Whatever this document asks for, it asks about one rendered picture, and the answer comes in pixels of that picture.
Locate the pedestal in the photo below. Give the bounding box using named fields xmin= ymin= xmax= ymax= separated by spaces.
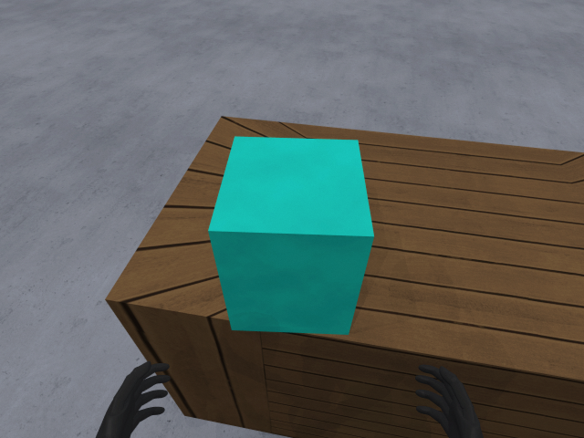
xmin=105 ymin=116 xmax=584 ymax=438

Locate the carton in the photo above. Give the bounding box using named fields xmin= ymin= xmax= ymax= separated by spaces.
xmin=208 ymin=137 xmax=374 ymax=335

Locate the robot left hand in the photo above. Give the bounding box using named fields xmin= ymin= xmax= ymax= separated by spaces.
xmin=96 ymin=361 xmax=171 ymax=438

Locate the robot right hand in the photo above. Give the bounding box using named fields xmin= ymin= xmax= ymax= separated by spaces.
xmin=415 ymin=365 xmax=484 ymax=438

